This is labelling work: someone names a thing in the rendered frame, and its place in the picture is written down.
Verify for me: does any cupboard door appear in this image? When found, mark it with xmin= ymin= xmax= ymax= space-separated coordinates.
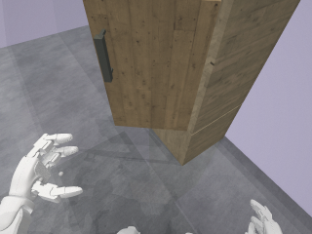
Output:
xmin=83 ymin=0 xmax=221 ymax=132

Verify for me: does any left robot hand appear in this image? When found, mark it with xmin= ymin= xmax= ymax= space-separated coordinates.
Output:
xmin=9 ymin=134 xmax=83 ymax=203

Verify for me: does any handle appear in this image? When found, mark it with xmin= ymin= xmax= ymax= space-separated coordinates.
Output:
xmin=94 ymin=28 xmax=113 ymax=83

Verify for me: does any right robot hand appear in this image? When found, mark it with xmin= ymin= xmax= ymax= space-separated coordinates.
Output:
xmin=245 ymin=199 xmax=283 ymax=234

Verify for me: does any left robot forearm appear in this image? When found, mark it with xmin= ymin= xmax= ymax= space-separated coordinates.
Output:
xmin=0 ymin=195 xmax=35 ymax=234

